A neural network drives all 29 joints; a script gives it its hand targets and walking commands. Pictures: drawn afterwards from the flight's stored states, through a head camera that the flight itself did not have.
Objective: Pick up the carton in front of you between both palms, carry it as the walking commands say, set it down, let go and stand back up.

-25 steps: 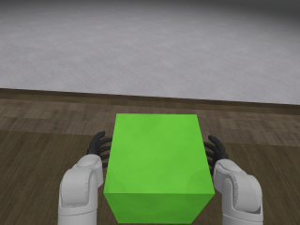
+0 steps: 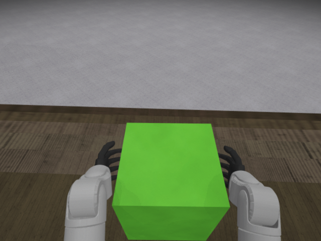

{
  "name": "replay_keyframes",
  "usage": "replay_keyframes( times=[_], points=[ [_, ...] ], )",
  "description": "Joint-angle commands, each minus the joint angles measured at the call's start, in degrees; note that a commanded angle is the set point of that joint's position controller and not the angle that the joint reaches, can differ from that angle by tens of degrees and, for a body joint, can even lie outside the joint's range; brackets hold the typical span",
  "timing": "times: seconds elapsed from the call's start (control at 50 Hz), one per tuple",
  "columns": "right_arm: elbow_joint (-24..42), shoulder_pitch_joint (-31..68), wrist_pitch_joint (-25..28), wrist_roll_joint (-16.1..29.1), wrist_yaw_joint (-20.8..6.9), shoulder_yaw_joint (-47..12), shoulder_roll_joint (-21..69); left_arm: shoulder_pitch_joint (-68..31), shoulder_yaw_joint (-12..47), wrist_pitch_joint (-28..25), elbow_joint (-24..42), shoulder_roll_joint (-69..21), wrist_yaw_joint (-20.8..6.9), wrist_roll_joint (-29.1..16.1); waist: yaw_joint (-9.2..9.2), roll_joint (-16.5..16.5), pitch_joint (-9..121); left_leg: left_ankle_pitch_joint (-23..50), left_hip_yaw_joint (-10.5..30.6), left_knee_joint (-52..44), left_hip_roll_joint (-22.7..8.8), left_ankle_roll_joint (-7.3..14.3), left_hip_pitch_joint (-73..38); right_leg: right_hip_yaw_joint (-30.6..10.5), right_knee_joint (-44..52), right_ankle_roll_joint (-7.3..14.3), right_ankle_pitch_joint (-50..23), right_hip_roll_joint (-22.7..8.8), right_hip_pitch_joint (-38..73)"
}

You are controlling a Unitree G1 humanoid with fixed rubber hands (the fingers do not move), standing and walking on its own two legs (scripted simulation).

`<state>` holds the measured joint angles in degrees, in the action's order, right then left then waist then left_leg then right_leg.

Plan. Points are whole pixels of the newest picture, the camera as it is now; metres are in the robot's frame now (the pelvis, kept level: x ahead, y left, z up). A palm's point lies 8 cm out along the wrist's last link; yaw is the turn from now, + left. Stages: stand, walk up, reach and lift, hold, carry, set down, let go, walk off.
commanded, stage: carry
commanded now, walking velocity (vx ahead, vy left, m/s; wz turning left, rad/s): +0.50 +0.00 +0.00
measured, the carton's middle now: (167, 184) +0.28 +0.00 +0.00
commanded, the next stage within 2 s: none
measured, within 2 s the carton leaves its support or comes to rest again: neither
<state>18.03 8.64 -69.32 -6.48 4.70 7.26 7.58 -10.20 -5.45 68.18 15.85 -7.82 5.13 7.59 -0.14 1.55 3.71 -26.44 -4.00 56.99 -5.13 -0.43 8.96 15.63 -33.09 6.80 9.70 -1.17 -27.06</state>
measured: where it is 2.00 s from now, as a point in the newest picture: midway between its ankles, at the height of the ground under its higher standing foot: (157, 132)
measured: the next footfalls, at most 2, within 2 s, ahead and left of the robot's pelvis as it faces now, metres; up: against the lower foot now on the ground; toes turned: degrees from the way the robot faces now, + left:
left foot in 0.44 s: +0.47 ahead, +0.09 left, +0.00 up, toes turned +5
right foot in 0.88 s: +0.64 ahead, -0.06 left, +0.00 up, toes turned -2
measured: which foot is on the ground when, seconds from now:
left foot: up 0.00-0.42, down 0.44-0.90, up 0.92-1.00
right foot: down 0.00-0.42, up 0.44-0.86, down 0.88-1.00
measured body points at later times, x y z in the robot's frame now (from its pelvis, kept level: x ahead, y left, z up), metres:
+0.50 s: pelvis +0.32 +0.03 -0.01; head +0.33 +0.04 +0.44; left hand +0.69 +0.16 +0.10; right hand +0.66 -0.14 +0.11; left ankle +0.43 +0.08 -0.72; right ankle +0.13 -0.07 -0.65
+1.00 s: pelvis +0.61 +0.01 +0.00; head +0.67 +0.02 +0.44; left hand +0.98 +0.19 +0.09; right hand +1.00 -0.11 +0.09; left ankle +0.53 +0.11 -0.63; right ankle +0.60 -0.06 -0.72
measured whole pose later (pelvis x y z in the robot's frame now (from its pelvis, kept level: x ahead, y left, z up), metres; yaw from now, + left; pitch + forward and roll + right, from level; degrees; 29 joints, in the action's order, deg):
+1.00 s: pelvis +0.61 +0.01 +0.00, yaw -1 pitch +5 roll +0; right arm -1.1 37.5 -69.7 -4.8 6.9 14.9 2.3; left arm -38.9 -12.8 67.5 -4.5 -1.9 7.8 3.7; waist -6.2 -0.3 -1.7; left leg -28.5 0.0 73.1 2.5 3.0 32.0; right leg 4.3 -40.8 5.1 21.7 3.2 -24.4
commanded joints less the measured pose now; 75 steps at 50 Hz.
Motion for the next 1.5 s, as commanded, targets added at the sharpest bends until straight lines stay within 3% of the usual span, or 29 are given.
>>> replay_keyframes(
  times=[0.0, 0.08, 0.3, 0.36, 0.4, 0.42, 0.44, 0.46, 0.52, 0.66, 0.78, 0.84, 0.86, 0.88, 0.9, 0.94, 0.98, 1.04, 1.08, 1.14, 1.18, 1.22, 1.24, 1.26, 1.28, 1.32, 1.34, 1.36, 1.48],
  points=[
    [5.79, 28.82, 0.99, 24.19, -15.78, -43.21, 53.39, -24.47, 41.07, -0.48, 5.12, -56.48, -15.07, -24.94, -0.86, -6.01, 19.59, 4.1, 4.36, 20.43, 0.25, 2.08, 29.2, -34.53, 17.9, 5.23, -6.24, -20.86, 37.82],
    [4.3, 25.37, 3.12, 22.44, -14.43, -43.42, 56.07, -25.7, 42.97, -1.59, 7.68, -57.34, -15.79, -26.88, -0.42, -6.13, 19.16, 10.23, 1.94, 8.15, -1.18, 1.92, 26.07, -20.74, 18.62, 0.98, -9.17, -16.29, 30.57],
    [2.12, 40.0, 2.07, 22.56, -11.22, -42.74, 43.02, -37.61, 40.53, -0.99, 2.19, -42.11, -14.23, -26.72, -2.52, -9.92, 8.2, 22.5, -6.06, -18.77, 2.35, 3.22, 28.41, -9.92, 16.27, 2.14, -18.32, -12.0, 29.57],
    [-3.95, 47.36, 1.0, 23.35, -10.5, -38.99, 39.34, -45.97, 37.87, -0.05, -3.17, -39.59, -12.44, -26.61, -0.73, -10.18, 8.97, 20.85, -6.63, -21.11, 4.29, 5.91, 20.21, -8.02, 9.2, 0.58, -26.25, -12.14, 28.35],
    [-9.49, 50.53, 0.57, 23.26, -10.12, -35.45, 38.04, -51.43, 35.72, 0.74, -7.13, -39.43, -11.47, -26.77, 4.14, -4.63, 15.84, 17.35, -10.01, -25.53, 9.11, 5.49, 0.91, -2.77, -10.05, -2.57, -29.03, -7.69, 22.83],
    [-11.67, 52.51, 0.32, 23.27, -10.04, -33.72, 37.79, -53.91, 34.26, 1.08, -9.25, -39.15, -11.04, -26.41, 5.29, 3.08, 19.65, 11.09, 4.08, -28.06, -0.48, 5.61, -7.77, -3.3, -24.94, -4.45, -13.89, -5.29, 14.66],
    [-14.33, 55.81, 0.21, 23.54, -10.04, -31.69, 36.99, -56.04, 33.34, 1.53, -11.63, -41.2, -10.63, -27.11, 3.71, 16.02, 23.01, 9.34, 35.39, -36.32, -15.54, 13.43, -19.17, -7.95, -38.55, -6.3, 13.79, 4.67, -3.89],
    [-16.04, 58.07, 0.26, 25.16, -10.2, -31.73, 39.27, -59.41, 32.61, 1.45, -12.97, -41.58, -10.15, -27.38, 5.38, 18.26, 25.13, 9.45, 41.02, -39.26, -16.47, 17.43, -22.54, -15.46, -47.75, -4.6, 20.04, 4.83, -11.39],
    [-15.65, 70.78, 1.34, 30.46, -11.54, -33.04, 48.78, -66.97, 29.76, 0.31, -16.14, -48.52, -9.32, -27.87, 3.08, 2.82, 23.69, 29.56, 24.01, -31.85, -11.66, 13.88, -15.88, -18.1, -47.84, -2.24, 14.55, -0.44, -13.86],
    [-18.35, 78.67, 2.83, 31.72, -11.67, -30.42, 57.26, -70.99, 26.71, -1.35, -20.77, -55.91, -8.71, -26.59, 2.82, 2.44, 24.83, 43.12, 10.94, -30.52, -8.8, 13.57, -15.69, -15.34, -28.21, -3.43, 7.76, -2.02, -15.68],
    [-17.01, 75.25, 2.16, 28.46, -10.97, -30.28, 56.55, -71.22, 28.6, -0.93, -17.54, -56.7, -8.91, -26.7, 3.07, 7.2, 23.46, 59.82, 1.68, -25.52, -4.22, 11.2, -15.41, -7.69, -8.32, -2.94, -0.05, 3.74, -5.15],
    [-16.34, 71.84, 1.33, 26.51, -10.58, -31.27, 55.36, -67.6, 28.98, -0.15, -16.28, -56.63, -9.72, -26.81, -4.27, 5.24, 27.6, 71.47, -3.49, -6.8, -3.72, 8.13, -8.59, -7.29, -7.69, 0.52, -3.74, 5.29, 9.45],
    [-16.27, 72.1, 1.23, 26.23, -10.5, -31.98, 54.91, -65.79, 28.89, 0.01, -16.35, -56.25, -10.27, -26.84, -9.64, -0.39, 27.63, 63.58, -4.94, 4.58, -1.64, 6.37, 1.2, -7.99, -0.29, 0.63, -11.95, 4.23, 21.81],
    [-16.17, 70.88, 0.98, 25.7, -10.46, -32.53, 54.6, -65.37, 29.3, 0.03, -16.59, -56.03, -10.84, -27.21, -9.55, -13.09, 26.48, 24.9, -2.85, 14.49, 6.02, 4.77, 17.59, -21.65, -1.07, 3.13, -36.26, -3.94, 34.66],
    [-16.78, 68.43, 0.67, 24.59, -10.25, -31.41, 54.64, -65.53, 29.75, -0.04, -17.56, -54.89, -11.44, -27.82, -4.95, -24.34, 28.12, -4.12, 1.53, 25.12, 12.64, 2.59, 34.71, -41.81, 0.97, 12.01, -41.93, -12.4, 45.85],
    [-15.37, 68.91, 0.83, 22.24, -9.2, -30.1, 52.22, -68.94, 32.63, -0.1, -15.36, -58.39, -12.98, -30.97, -6.27, -11.31, 25.42, -6.53, 7.94, 23.35, 7.11, 3.51, 45.98, -41.95, -1.08, 13.4, -27.8, -14.14, 46.97],
    [-15.1, 68.84, 1.5, 20.55, -8.53, -29.11, 50.98, -74.38, 35.2, -0.64, -12.03, -60.19, -13.83, -34.24, -5.93, -1.71, 22.35, -1.86, 8.3, 11.05, 4.88, 2.27, 44.54, -38.59, -1.54, 9.86, -26.11, -13.1, 40.99],
    [-14.37, 68.71, 2.57, 19.62, -7.84, -28.94, 49.95, -78.75, 37.08, -1.75, -9.22, -59.75, -13.69, -36.81, -5.71, -5.38, 23.77, 10.57, 3.77, 6.39, 5.55, 2.34, 33.77, -34.01, -1.49, 8.88, -28.18, -12.34, 33.26],
    [-14.6, 66.59, 2.59, 18.65, -7.35, -28.84, 48.08, -75.62, 36.42, -1.84, -10.42, -58.42, -13.39, -37.06, -7.96, -4.22, 23.09, 27.79, 2.86, -6.72, 6.05, 3.05, 39.42, -28.6, -8.85, 5.83, -21.95, -6.22, 38.1],
    [-17.48, 63.69, 2.17, 17.64, -7.43, -27.87, 46.73, -70.41, 34.31, -1.74, -15.43, -57.55, -13.63, -35.57, -7.44, -4.52, 17.99, 52.08, -2.62, -28.26, 9.36, 2.0, 10.0, -18.91, -10.98, 2.78, -1.22, 0.46, 13.5],
    [-19.17, 63.99, 1.7, 16.69, -7.9, -27.55, 45.06, -67.78, 32.47, -1.62, -20.8, -56.82, -14.18, -33.97, -1.38, -10.69, 21.4, 58.89, -4.65, -18.9, 8.45, 4.05, -4.18, -15.87, -20.79, 0.88, -3.41, -2.58, 6.61],
    [-21.06, 63.75, 1.27, 17.36, -8.77, -27.11, 44.61, -66.63, 30.89, -1.29, -24.03, -56.31, -14.45, -32.49, 8.83, -3.77, 22.94, 49.61, -4.2, -26.62, 6.8, 5.41, -14.61, -11.8, -40.9, -2.1, -21.18, -3.57, 5.19],
    [-22.17, 64.35, 0.93, 18.72, -9.69, -26.6, 44.78, -68.15, 29.52, -1.11, -24.63, -55.92, -14.17, -31.21, 13.1, 3.86, 16.94, 46.87, 1.31, -33.59, 1.99, 9.09, -15.86, -11.55, -62.51, -3.87, -1.29, 1.78, -2.44],
    [-25.04, 64.68, 0.34, 20.57, -10.52, -26.65, 45.31, -67.38, 27.03, -0.29, -27.7, -54.12, -13.52, -28.66, 9.22, 10.6, 12.63, 64.58, 5.08, -22.18, -2.43, 7.02, -20.78, -12.39, -72.6, -4.14, 30.78, 6.99, -18.41],
    [-26.88, 67.55, 0.13, 22.22, -10.88, -26.43, 45.63, -66.46, 24.03, 0.89, -29.17, -51.42, -12.66, -26.56, 2.83, 12.32, 15.1, 67.38, 19.73, -19.73, -8.98, 10.12, -23.75, -18.23, -64.82, -4.01, 25.02, 4.32, -24.75],
    [-26.3, 72.71, -0.13, 26.63, -11.76, -27.78, 49.0, -67.35, 21.12, 1.6, -29.51, -47.51, -10.88, -23.25, 3.53, 4.1, 12.82, 48.06, 23.52, -19.78, -7.79, 11.94, -14.28, -19.88, -52.22, -4.38, 16.19, 0.19, -27.58],
    [-25.63, 74.67, -0.07, 29.18, -12.03, -28.47, 51.64, -64.69, 19.62, 1.54, -28.92, -48.31, -10.28, -22.76, 2.46, -1.32, 16.27, 39.96, 30.8, -23.06, -11.84, 16.79, -8.43, -20.52, -45.26, -5.69, 13.16, -0.41, -24.44],
    [-23.3, 78.91, 0.94, 31.32, -12.25, -29.85, 55.2, -67.81, 18.91, 1.1, -25.89, -48.99, -10.07, -22.08, 3.45, 1.29, 16.46, 43.51, 37.29, -23.2, -13.7, 19.41, -4.08, -21.09, -39.42, -6.57, 12.62, -1.7, -21.05],
    [-17.23, 82.28, 4.51, 37.05, -12.21, -33.32, 62.84, -67.92, 21.93, -2.53, -19.87, -53.14, -8.64, -22.2, 6.33, -2.15, 18.09, 28.75, 16.41, -8.42, 2.49, 10.72, 1.44, -12.56, -14.27, -2.93, -25.86, 2.9, -12.07]
  ],
)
